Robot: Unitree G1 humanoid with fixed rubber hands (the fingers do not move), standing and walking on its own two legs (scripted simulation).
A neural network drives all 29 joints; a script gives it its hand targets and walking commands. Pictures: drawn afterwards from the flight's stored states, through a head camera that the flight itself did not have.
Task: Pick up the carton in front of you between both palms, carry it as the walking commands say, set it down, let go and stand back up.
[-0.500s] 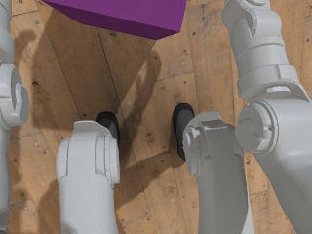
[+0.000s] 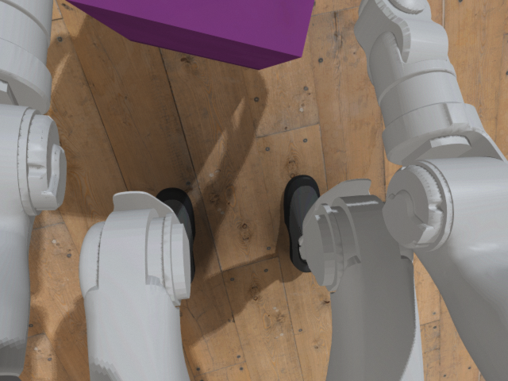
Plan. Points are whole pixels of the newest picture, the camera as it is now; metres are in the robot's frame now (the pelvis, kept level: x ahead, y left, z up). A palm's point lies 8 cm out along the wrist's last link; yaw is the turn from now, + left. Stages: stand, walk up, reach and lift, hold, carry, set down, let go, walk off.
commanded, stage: reach and lift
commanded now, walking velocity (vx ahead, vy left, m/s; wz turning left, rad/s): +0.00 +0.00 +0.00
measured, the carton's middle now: out of the picture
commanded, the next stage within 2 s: none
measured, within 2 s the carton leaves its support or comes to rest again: leaves its support in 0.46 s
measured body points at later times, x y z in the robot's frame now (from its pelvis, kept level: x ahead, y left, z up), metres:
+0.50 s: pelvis +0.01 +0.00 +0.00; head +0.38 +0.07 +0.25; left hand +0.58 +0.20 -0.17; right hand +0.57 -0.10 -0.16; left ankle +0.10 +0.12 -0.34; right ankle +0.13 -0.14 -0.34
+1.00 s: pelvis -0.01 -0.02 +0.10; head +0.28 +0.05 +0.45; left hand +0.52 +0.21 +0.02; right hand +0.52 -0.10 +0.03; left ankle +0.10 +0.12 -0.34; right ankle +0.13 -0.15 -0.34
